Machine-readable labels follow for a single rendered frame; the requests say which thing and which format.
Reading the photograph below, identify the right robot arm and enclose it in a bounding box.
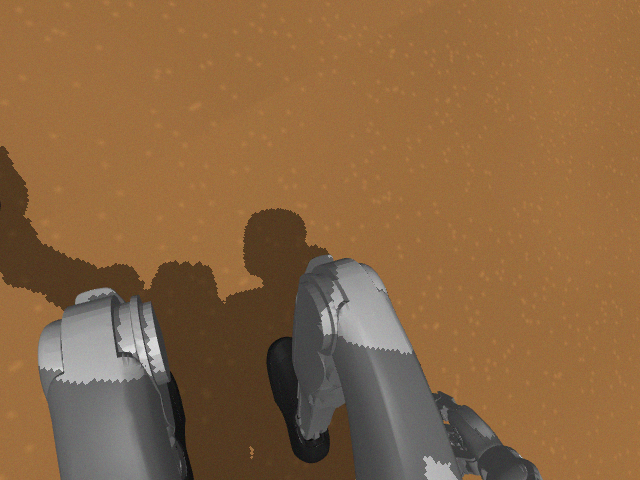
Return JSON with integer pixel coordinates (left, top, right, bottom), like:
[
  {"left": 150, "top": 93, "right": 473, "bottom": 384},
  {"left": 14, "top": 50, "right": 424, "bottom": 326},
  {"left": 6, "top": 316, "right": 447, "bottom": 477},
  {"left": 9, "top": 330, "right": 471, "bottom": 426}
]
[{"left": 477, "top": 445, "right": 543, "bottom": 480}]

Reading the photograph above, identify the right robot foot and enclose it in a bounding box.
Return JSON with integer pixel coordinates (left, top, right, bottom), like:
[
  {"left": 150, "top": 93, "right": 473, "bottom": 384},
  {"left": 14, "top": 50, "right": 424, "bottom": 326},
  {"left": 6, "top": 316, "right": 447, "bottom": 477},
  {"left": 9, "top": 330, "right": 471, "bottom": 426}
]
[{"left": 267, "top": 337, "right": 330, "bottom": 463}]

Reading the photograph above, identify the left robot foot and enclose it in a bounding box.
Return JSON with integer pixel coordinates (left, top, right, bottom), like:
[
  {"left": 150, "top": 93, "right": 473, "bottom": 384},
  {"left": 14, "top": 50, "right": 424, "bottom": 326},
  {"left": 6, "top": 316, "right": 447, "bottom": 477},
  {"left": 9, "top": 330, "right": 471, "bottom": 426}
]
[{"left": 167, "top": 372, "right": 194, "bottom": 480}]

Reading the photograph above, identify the right robot hand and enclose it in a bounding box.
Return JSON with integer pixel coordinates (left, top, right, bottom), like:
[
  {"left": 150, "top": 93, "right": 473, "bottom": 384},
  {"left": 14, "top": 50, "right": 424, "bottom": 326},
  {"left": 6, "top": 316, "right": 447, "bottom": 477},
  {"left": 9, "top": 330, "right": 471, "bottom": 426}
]
[{"left": 432, "top": 391, "right": 503, "bottom": 477}]

